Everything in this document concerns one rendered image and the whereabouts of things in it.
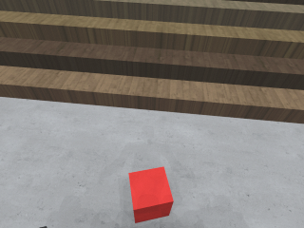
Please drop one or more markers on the carton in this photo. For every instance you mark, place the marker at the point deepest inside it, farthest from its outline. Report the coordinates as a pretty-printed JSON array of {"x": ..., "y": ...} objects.
[{"x": 150, "y": 193}]

